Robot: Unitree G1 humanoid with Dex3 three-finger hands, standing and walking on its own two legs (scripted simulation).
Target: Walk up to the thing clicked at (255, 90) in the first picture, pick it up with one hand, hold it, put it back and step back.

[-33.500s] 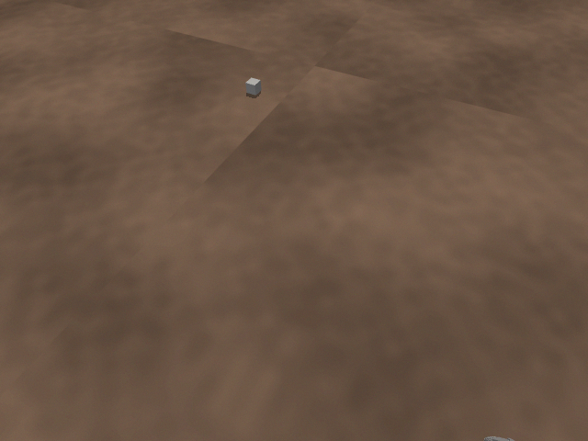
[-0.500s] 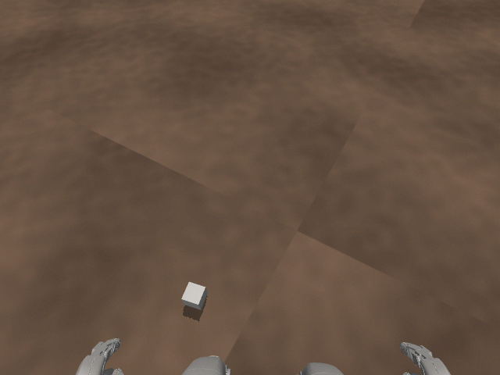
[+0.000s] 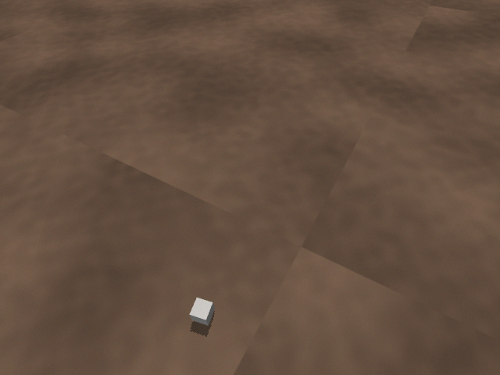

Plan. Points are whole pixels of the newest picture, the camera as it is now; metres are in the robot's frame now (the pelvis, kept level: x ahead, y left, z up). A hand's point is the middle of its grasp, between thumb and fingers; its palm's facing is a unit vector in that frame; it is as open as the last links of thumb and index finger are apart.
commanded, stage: stand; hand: left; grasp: from above
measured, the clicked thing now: (202, 311) +0.45 +0.23 -0.74
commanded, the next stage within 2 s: step back in 1.74 s
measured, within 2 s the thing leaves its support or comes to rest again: neither
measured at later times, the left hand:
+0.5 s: hand out of the picture +0.05 +0.23 -0.16, palm faces +0.01 -0.94 -0.34, open 7.4 cm
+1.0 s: hand out of the picture +0.09 +0.22 -0.15, palm faces +0.00 -0.94 -0.33, open 7.4 cm
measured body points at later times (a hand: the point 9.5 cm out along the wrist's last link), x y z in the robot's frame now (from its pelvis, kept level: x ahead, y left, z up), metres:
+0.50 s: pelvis +0.00 -0.02 +0.00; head +0.00 -0.02 +0.45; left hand +0.05 +0.28 -0.13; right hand +0.05 -0.31 -0.14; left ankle +0.03 +0.12 -0.74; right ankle +0.01 -0.15 -0.74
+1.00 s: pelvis +0.02 -0.02 +0.00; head +0.03 -0.02 +0.45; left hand +0.09 +0.27 -0.13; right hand +0.08 -0.31 -0.14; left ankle +0.03 +0.12 -0.74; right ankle +0.01 -0.15 -0.74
